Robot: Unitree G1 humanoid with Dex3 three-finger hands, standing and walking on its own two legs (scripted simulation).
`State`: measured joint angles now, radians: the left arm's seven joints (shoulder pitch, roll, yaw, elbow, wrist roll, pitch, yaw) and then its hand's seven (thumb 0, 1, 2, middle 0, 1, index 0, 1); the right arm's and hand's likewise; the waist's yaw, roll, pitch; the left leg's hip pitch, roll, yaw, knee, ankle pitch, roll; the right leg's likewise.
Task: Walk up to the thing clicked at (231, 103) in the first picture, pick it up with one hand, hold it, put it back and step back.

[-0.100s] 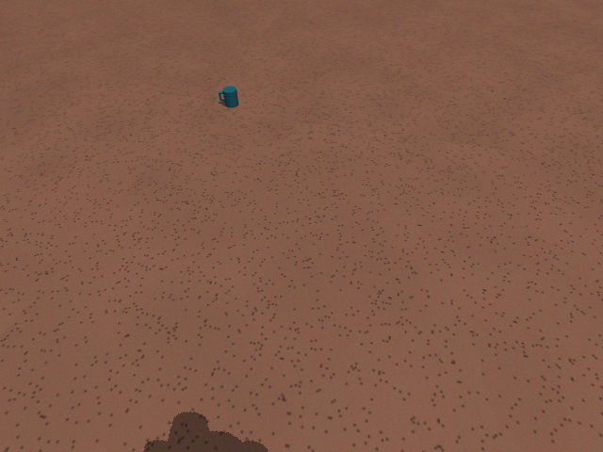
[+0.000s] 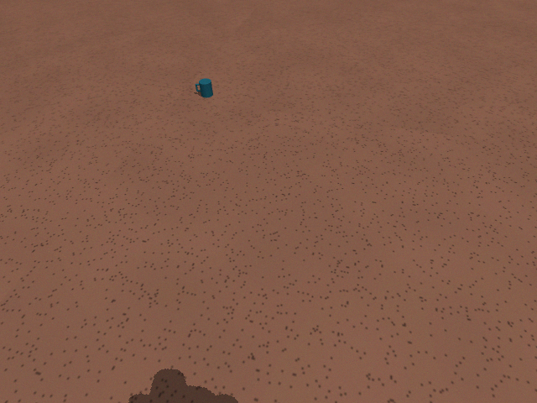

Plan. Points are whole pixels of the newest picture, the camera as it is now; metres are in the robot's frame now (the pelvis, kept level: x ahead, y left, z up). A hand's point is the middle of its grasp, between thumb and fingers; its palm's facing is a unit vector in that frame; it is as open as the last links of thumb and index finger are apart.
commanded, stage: stand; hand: left
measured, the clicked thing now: (203, 88) +2.27 +0.56 -0.73
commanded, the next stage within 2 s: walk up in 1.02 s
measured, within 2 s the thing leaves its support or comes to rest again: neither
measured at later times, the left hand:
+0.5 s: hand out of the picture +0.09 +0.25 -0.16, palm faces -0.02 -0.94 -0.34, open 7.4 cm
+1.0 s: hand out of the picture +0.10 +0.25 -0.15, palm faces -0.01 -0.94 -0.34, open 7.4 cm
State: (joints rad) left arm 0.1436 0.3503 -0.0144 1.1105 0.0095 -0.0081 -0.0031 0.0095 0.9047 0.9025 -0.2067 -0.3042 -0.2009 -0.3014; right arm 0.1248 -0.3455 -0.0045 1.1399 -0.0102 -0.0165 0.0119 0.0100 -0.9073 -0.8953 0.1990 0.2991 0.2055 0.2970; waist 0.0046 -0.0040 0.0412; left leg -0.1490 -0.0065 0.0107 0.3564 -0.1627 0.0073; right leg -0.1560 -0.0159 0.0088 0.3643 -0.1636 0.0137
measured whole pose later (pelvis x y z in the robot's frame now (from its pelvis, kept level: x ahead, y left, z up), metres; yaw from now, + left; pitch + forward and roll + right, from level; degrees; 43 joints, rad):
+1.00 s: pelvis +0.02 +0.00 +0.00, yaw +0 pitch -2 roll +0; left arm 0.11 0.35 0.00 1.12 0.01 -0.01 0.00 0.01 0.90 0.90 -0.21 -0.30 -0.20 -0.30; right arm 0.11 -0.35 0.00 1.13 -0.01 -0.01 0.00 0.01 -0.91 -0.90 0.20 0.30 0.21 0.30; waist 0.00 0.00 0.04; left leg -0.11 -0.01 0.00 0.32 -0.18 0.01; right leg -0.11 -0.02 0.00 0.33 -0.18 0.01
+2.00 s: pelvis +0.48 +0.09 -0.01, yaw -35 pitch +1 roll +0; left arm 0.24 0.53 0.04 0.92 -0.02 -0.04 0.03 0.01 0.90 0.90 -0.21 -0.30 -0.20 -0.30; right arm 0.31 -0.43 -0.11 0.80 -0.05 0.00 0.10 0.01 -0.90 -0.89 0.20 0.30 0.21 0.30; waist -0.12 -0.01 0.04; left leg -0.24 -0.01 0.21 0.49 -0.28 0.08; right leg -0.65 -0.07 -0.04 1.10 -0.24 -0.02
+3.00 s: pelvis +1.02 +0.18 -0.04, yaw -55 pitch -1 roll -3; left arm 0.24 0.39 0.05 0.88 0.00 -0.05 0.10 0.01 0.90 0.90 -0.21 -0.31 -0.21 -0.30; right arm 0.29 -0.43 -0.10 0.74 -0.08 0.10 0.06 0.01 -0.91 -0.90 0.20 0.30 0.20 0.30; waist -0.06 0.15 0.09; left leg -0.44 -0.03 0.05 1.13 -0.50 -0.04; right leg -0.43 0.01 -0.15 0.70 -0.26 -0.08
